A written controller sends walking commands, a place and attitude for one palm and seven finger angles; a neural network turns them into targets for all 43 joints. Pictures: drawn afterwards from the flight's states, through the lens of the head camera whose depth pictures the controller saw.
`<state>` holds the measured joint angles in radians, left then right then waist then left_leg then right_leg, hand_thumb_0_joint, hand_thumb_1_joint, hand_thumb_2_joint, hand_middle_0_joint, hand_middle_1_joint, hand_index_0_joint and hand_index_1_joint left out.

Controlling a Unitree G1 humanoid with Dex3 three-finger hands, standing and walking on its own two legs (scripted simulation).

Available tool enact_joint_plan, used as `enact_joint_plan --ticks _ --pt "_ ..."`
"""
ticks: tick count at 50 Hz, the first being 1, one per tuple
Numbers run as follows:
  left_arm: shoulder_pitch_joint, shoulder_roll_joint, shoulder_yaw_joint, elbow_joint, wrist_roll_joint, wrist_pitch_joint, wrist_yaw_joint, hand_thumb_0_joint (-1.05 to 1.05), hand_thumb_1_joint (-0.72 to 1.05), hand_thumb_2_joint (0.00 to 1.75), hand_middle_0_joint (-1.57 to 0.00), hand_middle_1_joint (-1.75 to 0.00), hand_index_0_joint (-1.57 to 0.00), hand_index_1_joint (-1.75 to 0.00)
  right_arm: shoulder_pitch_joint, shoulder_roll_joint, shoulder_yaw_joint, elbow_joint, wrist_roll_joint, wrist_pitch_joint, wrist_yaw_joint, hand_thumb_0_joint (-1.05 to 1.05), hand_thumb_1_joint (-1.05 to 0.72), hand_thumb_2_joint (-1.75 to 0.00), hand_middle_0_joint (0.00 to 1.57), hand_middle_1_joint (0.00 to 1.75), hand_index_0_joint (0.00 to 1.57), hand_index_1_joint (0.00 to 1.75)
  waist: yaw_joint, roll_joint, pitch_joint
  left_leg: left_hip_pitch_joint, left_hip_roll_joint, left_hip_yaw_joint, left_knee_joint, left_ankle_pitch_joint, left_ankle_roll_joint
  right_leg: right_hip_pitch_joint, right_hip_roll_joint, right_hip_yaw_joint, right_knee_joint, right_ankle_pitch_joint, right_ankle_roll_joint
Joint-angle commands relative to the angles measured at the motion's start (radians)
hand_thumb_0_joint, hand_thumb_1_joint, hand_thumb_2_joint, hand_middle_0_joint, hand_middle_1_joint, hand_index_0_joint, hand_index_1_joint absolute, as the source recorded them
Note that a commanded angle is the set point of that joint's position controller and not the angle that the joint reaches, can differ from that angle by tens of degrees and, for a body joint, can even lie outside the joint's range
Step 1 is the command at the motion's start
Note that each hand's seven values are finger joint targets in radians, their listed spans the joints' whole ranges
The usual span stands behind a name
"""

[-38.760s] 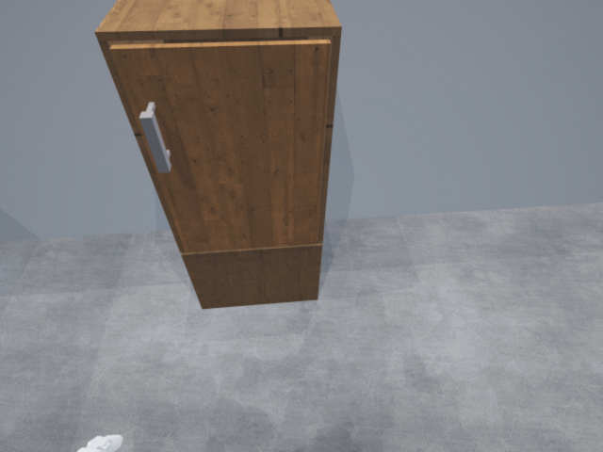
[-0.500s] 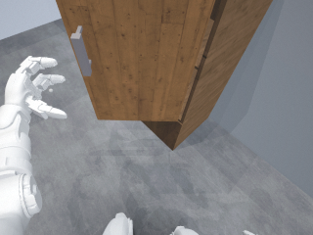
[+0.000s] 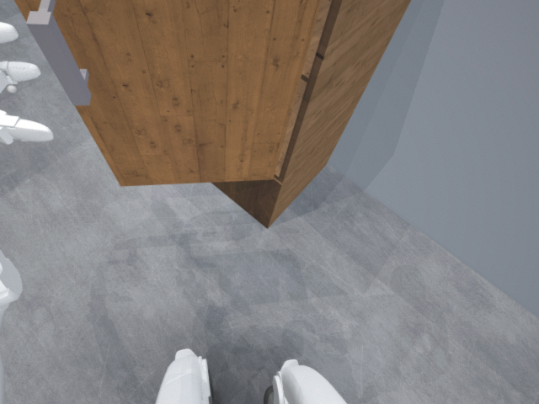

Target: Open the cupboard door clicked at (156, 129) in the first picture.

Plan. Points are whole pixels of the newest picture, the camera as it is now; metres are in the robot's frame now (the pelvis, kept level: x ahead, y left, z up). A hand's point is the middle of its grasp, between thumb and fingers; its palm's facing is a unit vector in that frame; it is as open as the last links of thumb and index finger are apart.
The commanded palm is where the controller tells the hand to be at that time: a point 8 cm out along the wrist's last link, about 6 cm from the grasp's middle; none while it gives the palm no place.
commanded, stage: move the hooked fingers beside the handle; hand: left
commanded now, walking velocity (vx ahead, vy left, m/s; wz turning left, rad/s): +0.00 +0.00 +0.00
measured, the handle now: (65, 53) +0.60 +0.24 +0.10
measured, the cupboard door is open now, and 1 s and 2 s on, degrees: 47 47 46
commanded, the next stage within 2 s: slide the fingers in behind the handle in 1.16 s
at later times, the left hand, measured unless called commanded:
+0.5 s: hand (15, 75) +0.55 +0.29 +0.10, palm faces +0.05 -1.00 +0.01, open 14.0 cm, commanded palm +0.54 +0.33 +0.10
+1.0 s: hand (16, 74) +0.55 +0.29 +0.10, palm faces +0.06 -1.00 +0.01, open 14.0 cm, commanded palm +0.54 +0.32 +0.09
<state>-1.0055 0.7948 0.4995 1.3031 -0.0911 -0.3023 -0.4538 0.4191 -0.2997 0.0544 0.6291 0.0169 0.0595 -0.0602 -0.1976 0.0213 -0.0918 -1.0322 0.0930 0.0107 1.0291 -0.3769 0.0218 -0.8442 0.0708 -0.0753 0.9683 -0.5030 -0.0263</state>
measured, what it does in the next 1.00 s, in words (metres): stands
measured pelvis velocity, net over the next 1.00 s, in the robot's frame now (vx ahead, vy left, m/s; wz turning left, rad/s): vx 0.00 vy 0.02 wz -0.01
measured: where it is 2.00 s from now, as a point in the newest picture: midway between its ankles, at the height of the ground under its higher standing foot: outside the picture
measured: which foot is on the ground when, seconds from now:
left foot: down 0.00-1.00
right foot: down 0.00-1.00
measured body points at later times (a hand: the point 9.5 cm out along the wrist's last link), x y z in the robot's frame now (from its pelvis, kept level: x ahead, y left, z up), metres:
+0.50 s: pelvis +0.01 +0.01 +0.00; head +0.17 +0.05 +0.42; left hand +0.54 +0.35 +0.10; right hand -0.02 -0.25 -0.09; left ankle +0.05 +0.11 -0.67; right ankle -0.03 -0.11 -0.67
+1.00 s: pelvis +0.00 +0.02 -0.01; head +0.16 +0.06 +0.41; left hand +0.54 +0.34 +0.11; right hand -0.02 -0.25 -0.10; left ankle +0.05 +0.11 -0.67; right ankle -0.03 -0.11 -0.67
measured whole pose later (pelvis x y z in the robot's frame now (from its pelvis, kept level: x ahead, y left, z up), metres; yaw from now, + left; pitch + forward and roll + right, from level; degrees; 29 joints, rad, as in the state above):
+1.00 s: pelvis +0.00 +0.02 -0.01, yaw -1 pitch +24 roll -6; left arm -1.11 0.82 0.51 1.32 -0.04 -0.30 -0.39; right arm 0.40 -0.28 0.08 0.60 -0.01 0.09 -0.03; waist -0.24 0.03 -0.09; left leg -1.11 0.09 0.00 1.07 -0.39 0.04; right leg -0.90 0.07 -0.08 0.98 -0.50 0.00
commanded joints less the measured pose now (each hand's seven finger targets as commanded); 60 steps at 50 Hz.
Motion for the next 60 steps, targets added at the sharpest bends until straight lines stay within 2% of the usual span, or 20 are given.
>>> enact_joint_plan --ticks 1,3,5,9,14,16,20,25,29,32,37,39,43,47,51,52,53,56,58,60 --pt "-0.472 0.353 0.043 -0.192 -0.019 -0.06 0.0 0.0 -0.5 0.3 -0.3 -1.2 -0.3 -1.2 0.177 -0.2 -0.068 -0.037 0.001 -0.01 -0.016 0.0 -0.9 -0.9 0.2 0.3 0.2 0.3 -0.005 0.183 -0.467 0.527 -0.033 -0.076 -0.039 0.335 0.03 -0.015 0.015 0.061 -0.137 0.339 0.018" --pt "-0.466 0.378 0.054 -0.175 -0.01 -0.048 -0.004 0.0 -0.5 0.3 -0.3 -1.2 -0.3 -1.2 0.186 -0.202 -0.064 -0.041 0.0 -0.006 -0.016 0.0 -0.9 -0.9 0.2 0.3 0.2 0.3 0.0 0.211 -0.501 0.533 -0.035 -0.072 -0.032 0.367 0.03 -0.005 0.014 0.063 -0.131 0.371 0.018" --pt "-0.497 0.361 0.02 -0.153 0.005 -0.029 -0.005 0.0 -0.5 0.3 -0.3 -1.2 -0.3 -1.2 0.193 -0.198 -0.059 -0.037 -0.001 0.001 -0.016 0.0 -0.9 -0.9 0.2 0.3 0.2 0.3 -0.021 0.209 -0.469 0.521 -0.032 -0.074 -0.026 0.361 0.031 -0.033 0.015 0.058 -0.132 0.364 0.021" --pt "-0.546 0.397 0.023 -0.138 0.025 -0.021 0.002 0.0 -0.5 0.3 -0.3 -1.2 -0.3 -1.2 0.207 -0.202 -0.049 -0.041 -0.006 0.008 -0.017 0.0 -0.9 -0.9 0.2 0.3 0.2 0.3 -0.037 0.219 -0.458 0.508 -0.027 -0.082 -0.012 0.371 0.031 -0.057 0.019 0.051 -0.123 0.358 0.02" --pt "-0.481 0.382 0.05 -0.209 0.014 -0.04 0.002 0.0 -0.5 0.3 -0.3 -1.2 -0.3 -1.2 0.229 -0.203 -0.061 -0.045 -0.019 0.016 -0.004 0.0 -0.9 -0.9 0.2 0.3 0.2 0.3 -0.004 0.284 -0.568 0.642 -0.021 -0.104 -0.015 0.499 0.016 -0.079 0.025 0.031 -0.104 0.404 0.009" --pt "-0.472 0.354 0.041 -0.187 0.008 -0.025 -0.003 0.0 -0.5 0.3 -0.3 -1.2 -0.3 -1.2 0.232 -0.201 -0.065 -0.044 -0.017 0.021 0.001 0.0 -0.9 -0.9 0.2 0.3 0.2 0.3 -0.016 0.237 -0.542 0.617 -0.022 -0.101 -0.017 0.478 0.021 -0.076 0.028 0.028 -0.111 0.404 0.015" --pt "-0.44 0.382 0.072 -0.193 0.008 -0.008 -0.002 0.0 -0.5 0.3 -0.3 -1.2 -0.3 -1.2 0.236 -0.205 -0.067 -0.05 -0.016 0.027 0.005 0.0 -0.9 -0.9 0.2 0.3 0.2 0.3 -0.003 0.216 -0.534 0.59 -0.029 -0.093 -0.025 0.47 0.025 -0.044 0.028 0.028 -0.117 0.418 0.016" --pt "-0.471 0.397 0.09 -0.281 0.017 -0.052 0.024 0.0 -0.5 0.3 -0.3 -1.2 -0.3 -1.2 0.234 -0.203 -0.073 -0.043 -0.024 0.031 0.013 0.0 -0.9 -0.9 0.2 0.3 0.2 0.3 0.0 0.267 -0.551 0.668 -0.02 -0.108 -0.028 0.508 0.014 -0.074 0.033 0.023 -0.117 0.404 0.008" --pt "-0.486 0.31 0.028 -0.249 0.004 -0.053 0.016 0.0 -0.5 0.3 -0.3 -1.2 -0.3 -1.2 0.225 -0.201 -0.075 -0.033 -0.02 0.038 0.016 0.0 -0.9 -0.9 0.2 0.3 0.2 0.3 -0.027 0.273 -0.493 0.693 -0.016 -0.122 -0.04 0.484 0.01 -0.129 0.034 0.015 -0.13 0.359 0.006" --pt "-0.472 0.209 -0.04 -0.241 -0.007 -0.035 0.003 0.0 -0.5 0.3 -0.3 -1.2 -0.3 -1.2 0.222 -0.195 -0.075 -0.036 -0.02 0.037 0.018 0.0 -0.9 -0.9 0.2 0.3 0.2 0.3 -0.028 0.295 -0.484 0.731 -0.018 -0.131 -0.05 0.494 0.008 -0.157 0.034 0.008 -0.138 0.338 0.001" --pt "-0.495 0.225 -0.03 -0.185 -0.015 -0.016 0.016 0.0 -0.5 0.3 -0.3 -1.2 -0.3 -1.2 0.217 -0.202 -0.068 -0.037 -0.019 0.034 0.01 0.0 -0.9 -0.9 0.2 0.3 0.2 0.3 -0.041 0.227 -0.418 0.651 -0.021 -0.133 -0.059 0.393 0.015 -0.173 0.026 0.007 -0.137 0.287 0.002" --pt "-0.539 0.242 -0.03 -0.202 -0.002 -0.029 0.034 0.0 -0.5 0.3 -0.3 -1.2 -0.3 -1.2 0.212 -0.203 -0.067 -0.038 -0.02 0.029 0.01 0.0 -0.9 -0.9 0.2 0.3 0.2 0.3 -0.046 0.253 -0.437 0.651 -0.019 -0.134 -0.053 0.372 0.013 -0.185 0.022 0.012 -0.131 0.271 0.003" --pt "-0.553 0.35 0.048 -0.275 0.018 -0.084 0.066 0.0 -0.5 0.3 -0.3 -1.2 -0.3 -1.2 0.213 -0.206 -0.068 -0.043 -0.029 0.022 0.012 0.0 -0.9 -0.9 0.2 0.3 0.2 0.3 -0.019 0.286 -0.552 0.684 -0.017 -0.137 -0.034 0.43 0.008 -0.139 0.022 0.021 -0.107 0.305 0.001" --pt "-0.554 0.354 0.041 -0.222 0.027 -0.077 0.066 0.0 -0.5 0.3 -0.3 -1.2 -0.3 -1.2 0.206 -0.206 -0.06 -0.041 -0.023 0.024 0.013 0.0 -0.9 -0.9 0.2 0.3 0.2 0.3 -0.026 0.279 -0.509 0.648 -0.018 -0.135 -0.038 0.376 0.01 -0.143 0.024 0.019 -0.112 0.275 0.002" --pt "-0.531 0.346 0.001 -0.126 0.038 -0.022 0.043 0.0 -0.5 0.3 -0.3 -1.2 -0.3 -1.2 0.201 -0.207 -0.049 -0.048 -0.011 0.027 0.003 0.0 -0.9 -0.9 0.2 0.3 0.2 0.3 -0.044 0.231 -0.435 0.547 -0.02 -0.12 -0.036 0.297 0.02 -0.147 0.023 0.022 -0.121 0.246 0.011" --pt "-0.547 0.328 -0.008 -0.132 0.031 -0.022 0.037 0.0 -0.5 0.3 -0.3 -1.2 -0.3 -1.2 0.205 -0.204 -0.046 -0.048 -0.014 0.021 0.001 0.0 -0.9 -0.9 0.2 0.3 0.2 0.3 -0.05 0.244 -0.44 0.55 -0.024 -0.117 -0.031 0.3 0.023 -0.154 0.023 0.023 -0.119 0.248 0.01" --pt "-0.546 0.369 0.015 -0.126 0.034 -0.023 0.032 0.0 -0.5 0.3 -0.3 -1.2 -0.3 -1.2 0.206 -0.209 -0.046 -0.046 -0.014 0.02 -0.002 0.0 -0.9 -0.9 0.2 0.3 0.2 0.3 -0.045 0.234 -0.448 0.535 -0.02 -0.116 -0.025 0.296 0.023 -0.145 0.022 0.024 -0.117 0.248 0.012" --pt "-0.564 0.386 0.023 -0.177 0.024 -0.036 0.019 0.0 -0.5 0.3 -0.3 -1.2 -0.3 -1.2 0.217 -0.211 -0.048 -0.042 -0.019 0.017 -0.007 0.0 -0.9 -0.9 0.2 0.3 0.2 0.3 -0.048 0.24 -0.494 0.55 -0.017 -0.118 -0.014 0.334 0.024 -0.134 0.024 0.028 -0.109 0.275 0.011" --pt "-0.578 0.366 0.015 -0.199 0.015 -0.051 0.01 0.0 -0.5 0.3 -0.3 -1.2 -0.3 -1.2 0.221 -0.208 -0.05 -0.033 -0.019 0.014 -0.004 0.0 -0.9 -0.9 0.2 0.3 0.2 0.3 -0.048 0.268 -0.525 0.584 -0.015 -0.124 -0.006 0.359 0.02 -0.156 0.027 0.024 -0.1 0.281 0.009" --pt "-0.567 0.386 0.032 -0.18 0.012 -0.047 0.005 0.0 -0.5 0.3 -0.3 -1.2 -0.3 -1.2 0.225 -0.21 -0.05 -0.028 -0.019 0.014 -0.005 0.0 -0.9 -0.9 0.2 0.3 0.2 0.3 -0.045 0.259 -0.509 0.565 -0.014 -0.124 -0.004 0.349 0.02 -0.151 0.027 0.023 -0.101 0.275 0.009"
